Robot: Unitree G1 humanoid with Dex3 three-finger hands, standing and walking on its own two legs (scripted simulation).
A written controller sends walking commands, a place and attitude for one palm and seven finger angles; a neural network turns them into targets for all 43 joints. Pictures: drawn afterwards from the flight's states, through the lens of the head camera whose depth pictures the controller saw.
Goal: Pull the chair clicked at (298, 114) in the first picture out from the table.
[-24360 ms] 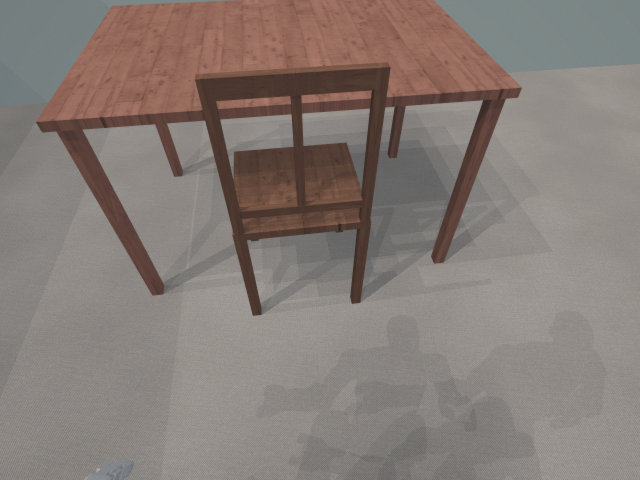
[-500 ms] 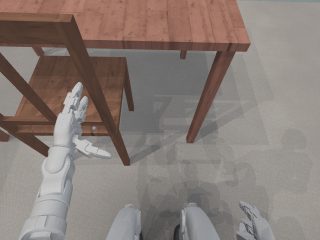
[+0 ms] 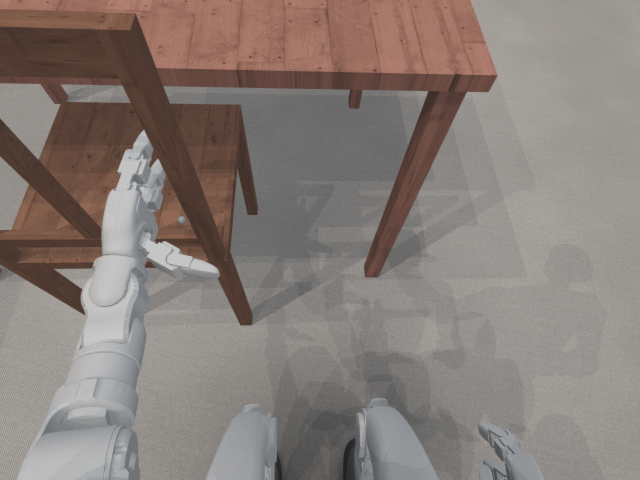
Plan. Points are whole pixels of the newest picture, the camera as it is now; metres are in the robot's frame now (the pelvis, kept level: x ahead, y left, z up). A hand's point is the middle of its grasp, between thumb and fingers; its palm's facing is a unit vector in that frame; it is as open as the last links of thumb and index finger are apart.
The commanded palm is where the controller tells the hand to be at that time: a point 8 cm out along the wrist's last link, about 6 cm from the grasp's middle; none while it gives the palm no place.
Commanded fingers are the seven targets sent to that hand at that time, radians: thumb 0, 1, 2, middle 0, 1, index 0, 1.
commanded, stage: push the fingers through the gap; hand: left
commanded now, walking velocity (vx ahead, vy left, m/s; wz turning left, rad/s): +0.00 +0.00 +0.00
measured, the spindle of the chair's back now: (35, 174) +0.49 +0.36 +0.03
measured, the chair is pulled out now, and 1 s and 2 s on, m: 0.00 0.00 0.01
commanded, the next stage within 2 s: hook a spindle and tug to test in 0.64 s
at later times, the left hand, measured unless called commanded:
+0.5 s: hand (187, 205) +0.44 +0.17 +0.03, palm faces +0.00 -1.00 -0.04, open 17.0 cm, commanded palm +0.42 +0.22 +0.03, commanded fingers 0.00 -0.50 0.30 -0.06 -0.08 -0.06 -0.08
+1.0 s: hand (189, 199) +0.45 +0.17 +0.03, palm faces +0.00 -1.00 -0.03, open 16.2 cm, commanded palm +0.43 +0.21 +0.03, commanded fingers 0.00 -0.50 0.30 -0.31 -0.85 -0.31 -0.85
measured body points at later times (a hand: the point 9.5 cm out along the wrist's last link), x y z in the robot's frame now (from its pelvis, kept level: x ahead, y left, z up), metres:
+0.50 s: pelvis +0.00 +0.01 +0.00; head +0.13 +0.02 +0.43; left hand +0.44 +0.22 +0.03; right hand +0.08 -0.25 -0.12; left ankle +0.02 +0.10 -0.62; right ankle +0.04 -0.12 -0.62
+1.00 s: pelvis +0.01 +0.00 +0.00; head +0.14 +0.02 +0.43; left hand +0.45 +0.22 +0.03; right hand +0.09 -0.25 -0.12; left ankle +0.02 +0.10 -0.62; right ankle +0.04 -0.12 -0.62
